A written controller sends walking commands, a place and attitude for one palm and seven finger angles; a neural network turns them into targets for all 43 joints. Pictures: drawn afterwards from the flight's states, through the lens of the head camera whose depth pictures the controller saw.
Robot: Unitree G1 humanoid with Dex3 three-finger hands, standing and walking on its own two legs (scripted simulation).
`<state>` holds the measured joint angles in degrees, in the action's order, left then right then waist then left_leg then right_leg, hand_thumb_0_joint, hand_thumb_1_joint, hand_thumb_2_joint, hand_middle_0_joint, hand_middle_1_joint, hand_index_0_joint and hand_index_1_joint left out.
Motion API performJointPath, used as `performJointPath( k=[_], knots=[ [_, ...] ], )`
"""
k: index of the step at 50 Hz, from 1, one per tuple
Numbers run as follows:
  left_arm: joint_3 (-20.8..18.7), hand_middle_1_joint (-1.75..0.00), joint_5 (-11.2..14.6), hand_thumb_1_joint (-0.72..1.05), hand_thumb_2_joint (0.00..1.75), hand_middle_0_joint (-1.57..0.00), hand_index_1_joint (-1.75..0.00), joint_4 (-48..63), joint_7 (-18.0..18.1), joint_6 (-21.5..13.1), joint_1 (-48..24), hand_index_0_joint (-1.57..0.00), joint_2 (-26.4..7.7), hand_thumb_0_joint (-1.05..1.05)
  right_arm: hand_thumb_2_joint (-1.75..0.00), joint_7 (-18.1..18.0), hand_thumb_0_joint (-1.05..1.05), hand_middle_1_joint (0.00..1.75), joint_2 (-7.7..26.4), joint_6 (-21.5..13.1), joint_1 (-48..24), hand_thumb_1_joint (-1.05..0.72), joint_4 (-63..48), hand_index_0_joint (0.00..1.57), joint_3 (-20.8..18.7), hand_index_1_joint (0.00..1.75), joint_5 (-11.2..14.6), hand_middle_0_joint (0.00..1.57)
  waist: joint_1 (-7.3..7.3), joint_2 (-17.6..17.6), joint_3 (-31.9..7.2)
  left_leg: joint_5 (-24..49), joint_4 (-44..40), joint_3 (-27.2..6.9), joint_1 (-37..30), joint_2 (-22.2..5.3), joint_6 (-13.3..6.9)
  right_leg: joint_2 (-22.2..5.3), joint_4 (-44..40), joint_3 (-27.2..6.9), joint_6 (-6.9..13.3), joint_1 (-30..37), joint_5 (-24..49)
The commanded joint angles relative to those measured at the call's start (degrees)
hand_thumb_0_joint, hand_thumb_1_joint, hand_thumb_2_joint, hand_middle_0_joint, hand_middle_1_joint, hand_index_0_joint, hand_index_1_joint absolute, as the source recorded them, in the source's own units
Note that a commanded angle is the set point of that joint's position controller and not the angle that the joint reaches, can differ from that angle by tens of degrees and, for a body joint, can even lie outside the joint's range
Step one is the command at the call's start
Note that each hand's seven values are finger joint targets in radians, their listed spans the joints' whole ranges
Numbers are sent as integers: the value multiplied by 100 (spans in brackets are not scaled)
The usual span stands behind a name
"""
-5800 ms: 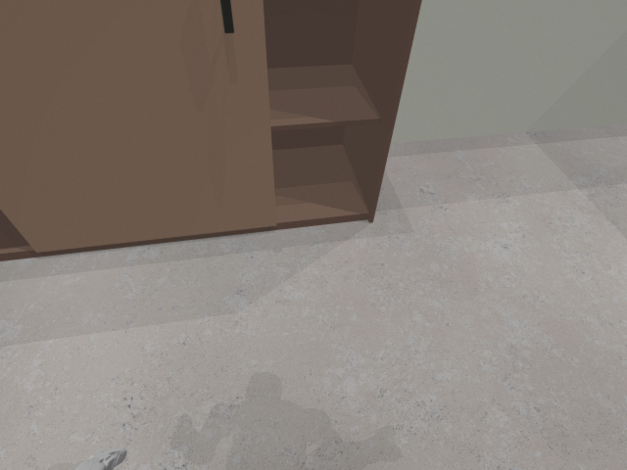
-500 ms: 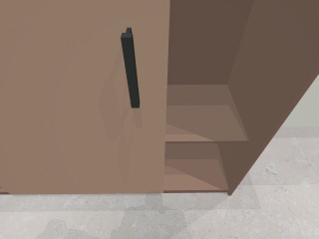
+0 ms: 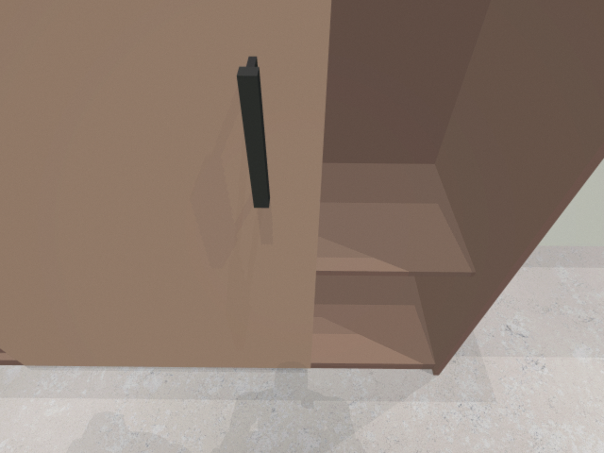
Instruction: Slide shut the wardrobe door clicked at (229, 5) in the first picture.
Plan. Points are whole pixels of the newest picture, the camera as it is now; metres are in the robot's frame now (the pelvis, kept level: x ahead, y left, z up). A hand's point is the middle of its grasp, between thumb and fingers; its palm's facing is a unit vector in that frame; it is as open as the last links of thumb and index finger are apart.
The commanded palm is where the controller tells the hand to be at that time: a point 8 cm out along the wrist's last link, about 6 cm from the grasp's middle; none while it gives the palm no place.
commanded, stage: look again from close up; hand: left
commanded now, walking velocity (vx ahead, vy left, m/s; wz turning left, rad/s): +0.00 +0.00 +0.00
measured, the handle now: (257, 138) +0.48 +0.09 +0.18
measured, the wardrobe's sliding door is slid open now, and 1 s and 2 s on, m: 0.41 0.41 0.41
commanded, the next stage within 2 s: raise the hand with hooked fingers in 0.56 s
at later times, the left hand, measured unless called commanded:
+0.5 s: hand out of the picture +0.02 +0.18 -0.17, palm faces +0.03 -0.98 -0.21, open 7.3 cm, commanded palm none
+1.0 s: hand (179, 380) +0.20 +0.17 +0.02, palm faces +0.01 -1.00 -0.03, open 8.1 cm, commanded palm +0.14 +0.24 -0.01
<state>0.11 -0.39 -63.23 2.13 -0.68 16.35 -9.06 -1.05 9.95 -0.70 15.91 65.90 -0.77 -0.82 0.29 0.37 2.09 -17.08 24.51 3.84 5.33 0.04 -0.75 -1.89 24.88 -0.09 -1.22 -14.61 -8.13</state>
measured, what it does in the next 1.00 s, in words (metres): stands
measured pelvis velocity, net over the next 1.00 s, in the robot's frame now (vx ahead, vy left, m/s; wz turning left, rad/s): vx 0.00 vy -0.02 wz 0.03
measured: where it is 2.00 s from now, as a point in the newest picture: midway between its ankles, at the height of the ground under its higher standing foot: outside the picture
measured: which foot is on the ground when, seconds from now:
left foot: down 0.00-1.00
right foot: down 0.00-1.00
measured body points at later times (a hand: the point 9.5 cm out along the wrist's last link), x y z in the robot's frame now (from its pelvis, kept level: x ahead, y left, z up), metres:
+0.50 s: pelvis +0.01 +0.00 +0.00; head +0.02 +0.00 +0.45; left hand +0.02 +0.23 -0.16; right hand +0.00 -0.23 -0.16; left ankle -0.04 +0.11 -0.74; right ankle +0.06 -0.13 -0.74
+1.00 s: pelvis +0.00 -0.02 -0.03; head +0.00 -0.01 +0.42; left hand +0.20 +0.22 +0.03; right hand +0.21 -0.26 -0.07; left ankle -0.04 +0.11 -0.74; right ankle +0.06 -0.13 -0.74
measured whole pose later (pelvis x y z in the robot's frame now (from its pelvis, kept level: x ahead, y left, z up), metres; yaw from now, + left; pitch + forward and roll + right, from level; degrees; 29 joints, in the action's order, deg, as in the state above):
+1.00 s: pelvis +0.00 -0.02 -0.03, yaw +1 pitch +5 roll +1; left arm -9.1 14.3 -6.3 -16.6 -26.8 21.7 -11.2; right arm -0.1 14.3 -17.3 9.6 33.3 -2.5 2.0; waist 1.0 -1.5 -5.5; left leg -26.2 44.8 2.3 23.5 -0.6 0.5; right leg -2.2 45.2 1.1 0.2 -32.7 -17.5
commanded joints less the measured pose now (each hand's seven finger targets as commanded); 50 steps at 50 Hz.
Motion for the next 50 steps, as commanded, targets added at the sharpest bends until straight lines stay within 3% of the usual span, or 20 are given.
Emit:
performJointPath(
  k=[1,32,33,34,35,36,37,38,39,40,41,42,43,44,45,46,47,48,50],
  knots=[
    [-151,-30,-24,90,90,-20,-30,190,45,-97,178,-20,-707,0,-90,-46,0,30,632,-69,344,-90,-137,20,-103,30,28,20,22,-39,245,209,-732,-595,725,-584,-54,-416,-409,-486,232,363,136],
    [-167,-30,-18,90,90,-20,-30,97,43,-104,182,-20,-679,0,-90,-101,0,30,613,-112,372,-90,-67,20,-63,30,29,20,1,-47,138,874,-693,-551,528,-635,-47,-426,-244,-452,278,557,904],
    [-114,-30,-54,90,90,-20,-30,-114,261,-129,594,-20,-682,0,-90,-51,0,30,592,-180,-80,-90,-514,20,-48,30,67,20,-182,-401,127,1662,257,-200,831,-779,62,-677,306,-348,237,628,2763],
    [-961,-32,1086,88,89,-20,-32,8718,157,-1412,-3939,-20,-2040,0,-90,-310,0,30,1479,-1051,-107,-90,-2667,20,-127,30,406,20,328,785,-2571,1980,-415,-435,-197,-50,123,-67,397,-86,278,1317,1495],
    [-1277,-33,792,85,88,-20,-33,8296,451,-1243,-2731,-20,-2363,0,-90,-513,0,30,959,-1496,-677,-90,-2369,20,80,30,381,20,74,1438,-1881,1841,-404,-25,-255,-79,158,190,587,-66,376,939,455],
    [-655,-34,699,83,87,-21,-34,7110,610,-906,-1200,-21,-1300,0,-90,-516,0,30,1066,-1723,-475,-90,-2233,20,-54,30,267,20,-16,1614,-1666,1734,-527,-188,292,-129,261,160,591,306,378,692,-239],
    [-119,-36,814,81,86,-21,-36,5657,642,-324,582,-21,-79,0,-90,-451,0,30,671,-1776,-417,-90,-2088,20,-31,30,380,20,44,680,-723,1296,-465,-355,671,-188,286,105,458,448,280,175,-389],
    [-332,-37,1075,78,85,-21,-37,6852,522,-439,-138,-21,-336,0,-90,-394,0,30,997,-1876,-489,-90,-2547,20,-60,30,386,20,58,574,-370,1005,-345,-516,997,-130,262,22,349,452,228,141,-278],
    [-595,-39,967,76,84,-21,-39,7102,417,-738,-320,-21,-668,0,-90,-383,0,30,1080,-1972,-553,-90,-2760,20,-161,30,297,20,156,229,-307,687,-124,-487,1175,-99,229,28,261,438,211,-62,-511],
    [-779,-40,961,74,83,-21,-40,6774,246,-1021,82,-21,-696,0,-90,-352,0,30,1092,-2043,-595,-90,-2929,20,-219,30,239,20,60,-114,-155,474,57,-461,1435,-27,176,17,253,457,221,-164,-770],
    [-875,-42,1033,71,82,-21,-42,6260,27,-1301,886,-21,-505,0,-90,-292,0,30,1025,-2063,-506,-90,-3026,20,-273,30,212,20,-104,-866,-168,385,249,-434,1779,-14,161,72,375,526,211,-339,-1031],
    [-734,-43,1144,69,81,-22,-43,5676,-271,-1608,1589,-22,-121,0,-90,-214,0,30,998,-2075,-592,-90,-3170,20,-292,30,195,20,-203,-1347,120,218,521,-409,2236,8,165,114,622,585,197,-684,-1202],
    [-753,-45,1289,67,80,-22,-45,5326,-634,-1971,2130,-22,43,0,-90,-129,0,30,993,-2046,-627,-90,-3279,20,-325,30,199,20,-250,-1747,148,47,817,-322,2593,24,177,102,816,555,192,-905,-1334],
    [-850,-47,1428,64,79,-22,-47,5350,-1038,-2373,2275,-22,16,0,-90,-38,0,30,1030,-2010,-657,-90,-3425,20,-373,30,211,20,-294,-1845,77,-82,1025,-258,2864,56,205,97,983,496,208,-992,-1397],
    [-1133,-48,1526,62,78,-22,-48,5154,-1475,-2675,2488,-22,-251,0,-90,71,0,30,1083,-1981,-689,-90,-3589,20,-454,30,257,20,-390,-1485,-14,-41,1208,-200,2901,117,238,45,1094,332,300,-888,-1227],
    [-1178,-50,1614,60,77,-22,-50,5320,-1918,-2918,2315,-22,-444,0,-90,141,0,30,1206,-1977,-827,-90,-3874,20,-466,30,277,20,-303,-1182,-166,-155,1377,-150,2944,189,235,-1,1147,247,338,-864,-1209],
    [-1450,-51,1582,57,76,-22,-51,5322,-2154,-2875,2267,-22,-797,0,-90,134,0,30,1265,-1955,-995,-90,-4130,20,-482,30,322,20,-366,-811,-397,-200,1495,-68,3032,245,190,-17,1230,148,353,-805,-1157],
    [-1588,-53,1553,55,75,-22,-53,5483,-2267,-2718,2125,-22,-963,0,-90,99,0,30,1230,-1896,-1038,-90,-4282,20,-457,30,395,20,-421,-686,-589,-186,1545,-18,3132,279,139,-15,1325,120,339,-800,-1105],
    [-1928,-55,1682,50,73,-23,-55,6461,-2249,-2456,1480,-23,-1343,0,-90,21,0,30,1198,-1764,-1012,-90,-4502,20,-438,30,389,20,-466,-68,-911,-207,1650,10,3136,320,93,-28,1382,26,294,-838,-1257]
  ],
)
